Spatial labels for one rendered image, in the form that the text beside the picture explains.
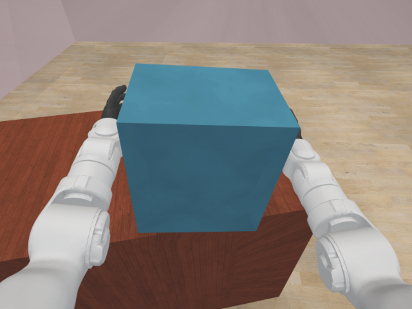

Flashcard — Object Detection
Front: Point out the left robot hand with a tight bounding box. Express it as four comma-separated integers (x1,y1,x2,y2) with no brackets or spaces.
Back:
101,85,127,120

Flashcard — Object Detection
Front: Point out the left robot upper arm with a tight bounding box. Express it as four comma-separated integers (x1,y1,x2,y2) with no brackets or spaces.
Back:
0,203,110,309

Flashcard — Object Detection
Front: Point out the carton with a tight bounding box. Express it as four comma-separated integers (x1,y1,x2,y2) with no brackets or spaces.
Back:
116,63,300,233

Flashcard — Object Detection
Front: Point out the pedestal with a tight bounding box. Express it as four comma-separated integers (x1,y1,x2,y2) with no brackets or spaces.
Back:
0,110,313,309

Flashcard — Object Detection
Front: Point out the right robot hand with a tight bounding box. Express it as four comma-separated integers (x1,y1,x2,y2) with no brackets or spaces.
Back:
290,109,302,139

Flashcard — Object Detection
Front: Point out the right robot forearm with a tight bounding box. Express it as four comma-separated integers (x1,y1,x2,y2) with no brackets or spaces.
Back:
282,139,400,274

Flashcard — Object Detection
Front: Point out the right robot upper arm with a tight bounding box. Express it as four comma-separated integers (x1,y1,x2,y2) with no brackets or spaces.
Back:
315,226,412,309

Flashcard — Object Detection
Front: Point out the left robot forearm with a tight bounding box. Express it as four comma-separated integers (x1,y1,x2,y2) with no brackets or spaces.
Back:
28,118,122,259

